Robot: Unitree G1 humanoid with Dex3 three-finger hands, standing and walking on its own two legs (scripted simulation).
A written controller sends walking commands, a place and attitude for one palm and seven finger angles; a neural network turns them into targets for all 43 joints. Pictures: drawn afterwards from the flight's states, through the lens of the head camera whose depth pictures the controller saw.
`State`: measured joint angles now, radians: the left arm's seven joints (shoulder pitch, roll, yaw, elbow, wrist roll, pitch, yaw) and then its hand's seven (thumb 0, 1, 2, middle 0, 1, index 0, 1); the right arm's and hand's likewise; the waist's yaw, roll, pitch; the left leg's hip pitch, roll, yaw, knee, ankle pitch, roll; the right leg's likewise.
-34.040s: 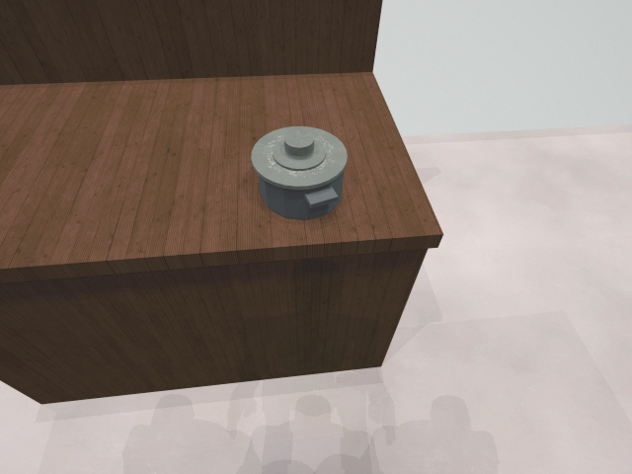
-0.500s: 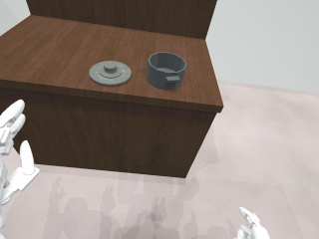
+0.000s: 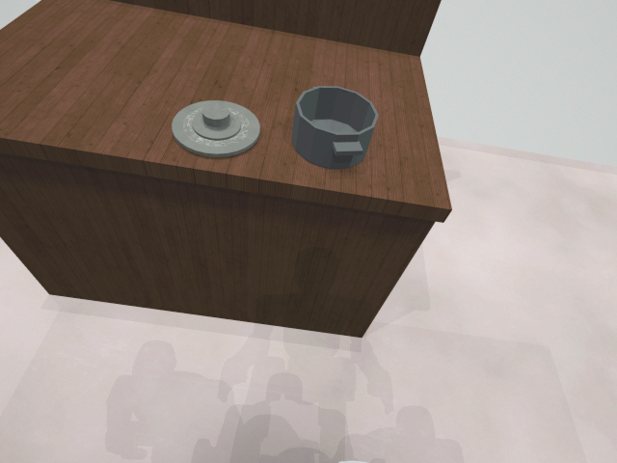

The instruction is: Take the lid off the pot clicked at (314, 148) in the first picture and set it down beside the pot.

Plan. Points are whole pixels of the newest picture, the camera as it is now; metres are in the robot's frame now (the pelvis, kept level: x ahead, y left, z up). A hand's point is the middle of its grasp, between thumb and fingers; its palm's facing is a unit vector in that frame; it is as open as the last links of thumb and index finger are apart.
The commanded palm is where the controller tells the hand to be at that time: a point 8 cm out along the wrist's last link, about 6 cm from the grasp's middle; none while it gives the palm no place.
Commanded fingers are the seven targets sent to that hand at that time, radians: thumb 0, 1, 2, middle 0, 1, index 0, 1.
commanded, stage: stop stepping back and stand still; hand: left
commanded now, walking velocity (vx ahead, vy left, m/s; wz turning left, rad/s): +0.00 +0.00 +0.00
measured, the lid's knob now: (216, 115) +0.72 +0.20 +0.00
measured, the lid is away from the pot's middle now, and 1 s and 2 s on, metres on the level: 0.24 0.24 0.24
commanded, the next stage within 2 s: let the arm hang, fingers relaxed in 0.56 s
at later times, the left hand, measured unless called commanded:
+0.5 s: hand out of the picture +0.13 +0.17 -0.16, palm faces +0.05 -0.98 -0.20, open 7.3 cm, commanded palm none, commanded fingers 0.00 0.90 0.90 -0.20 -0.30 -0.20 -0.30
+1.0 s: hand out of the picture +0.07 +0.16 -0.16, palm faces +0.04 -0.98 -0.20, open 7.3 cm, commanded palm none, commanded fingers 0.00 0.90 0.90 -0.20 -0.30 -0.20 -0.30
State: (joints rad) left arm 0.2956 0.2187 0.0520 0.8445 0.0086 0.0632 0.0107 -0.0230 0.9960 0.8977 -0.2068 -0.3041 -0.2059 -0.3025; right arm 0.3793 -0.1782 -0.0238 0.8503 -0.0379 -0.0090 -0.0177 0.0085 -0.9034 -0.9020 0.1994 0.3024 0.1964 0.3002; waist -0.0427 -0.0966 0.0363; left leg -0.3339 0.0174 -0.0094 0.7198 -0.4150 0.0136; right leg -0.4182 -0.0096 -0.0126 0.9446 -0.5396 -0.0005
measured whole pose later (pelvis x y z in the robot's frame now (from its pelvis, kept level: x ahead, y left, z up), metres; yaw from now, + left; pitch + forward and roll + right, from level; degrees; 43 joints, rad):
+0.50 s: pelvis +0.06 -0.01 +0.02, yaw +0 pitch +2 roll -1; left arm 0.18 0.16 0.04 1.00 0.00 0.01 0.05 0.00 0.92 0.90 -0.20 -0.30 -0.20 -0.30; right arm 0.27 -0.14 -0.05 1.01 0.00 0.01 -0.05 0.02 -0.94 -0.90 0.20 0.30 0.20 0.30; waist -0.02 0.00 0.04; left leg -0.15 0.02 0.05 0.52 -0.37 0.00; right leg -0.19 -0.01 -0.02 0.53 -0.34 0.00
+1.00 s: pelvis +0.02 -0.02 +0.02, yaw -1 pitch -1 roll -1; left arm 0.22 0.17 0.04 1.05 0.00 0.01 0.04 0.00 0.92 0.90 -0.20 -0.30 -0.20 -0.30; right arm 0.29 -0.13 -0.04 1.06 -0.01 0.02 -0.04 0.00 -0.91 -0.90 0.20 0.30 0.19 0.30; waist -0.02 -0.01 0.06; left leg -0.14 0.05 0.06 0.49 -0.33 -0.01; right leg -0.16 0.02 -0.02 0.46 -0.28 -0.01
